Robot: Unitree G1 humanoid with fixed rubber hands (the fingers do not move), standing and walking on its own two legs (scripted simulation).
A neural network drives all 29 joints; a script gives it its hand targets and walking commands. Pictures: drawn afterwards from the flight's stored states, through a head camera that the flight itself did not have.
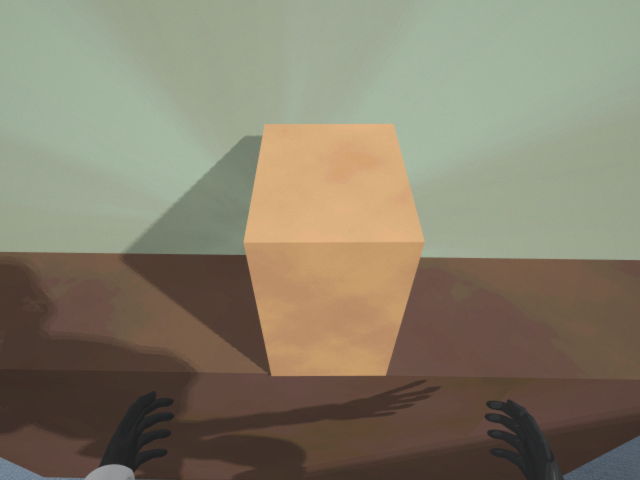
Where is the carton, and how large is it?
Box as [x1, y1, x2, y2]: [244, 124, 424, 375]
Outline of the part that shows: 265,124 245,231 244,247 271,375 385,375 424,242 393,124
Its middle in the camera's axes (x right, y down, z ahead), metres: +0.01 +0.03 +0.53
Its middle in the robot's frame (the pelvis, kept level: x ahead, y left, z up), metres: +0.39 +0.01 +0.07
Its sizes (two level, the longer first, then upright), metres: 0.210 0.168 0.289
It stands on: a pedestal, 0.70 m high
